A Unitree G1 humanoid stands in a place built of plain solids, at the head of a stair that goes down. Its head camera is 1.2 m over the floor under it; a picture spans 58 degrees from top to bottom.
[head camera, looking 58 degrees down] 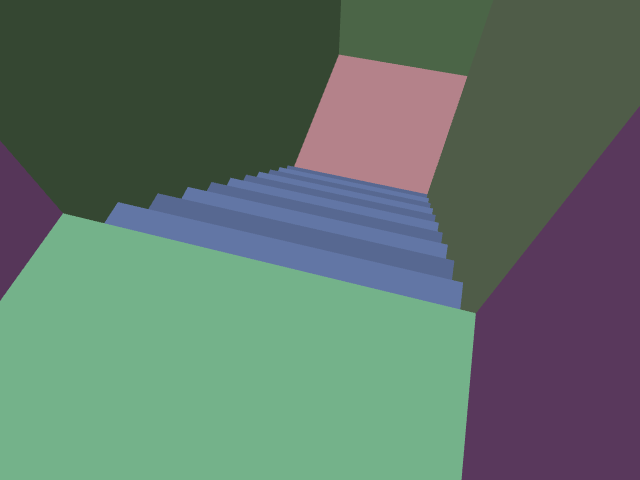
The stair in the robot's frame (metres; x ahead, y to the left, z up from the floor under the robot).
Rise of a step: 0.20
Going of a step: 0.21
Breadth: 1.38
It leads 15 degrees to the right of straight ahead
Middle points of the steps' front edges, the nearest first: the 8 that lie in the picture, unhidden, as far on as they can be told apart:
0.68 0.21 0.00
0.88 0.15 -0.20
1.09 0.10 -0.41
1.29 0.04 -0.61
1.50 -0.02 -0.82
1.70 -0.07 -1.02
1.90 -0.13 -1.23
2.11 -0.18 -1.43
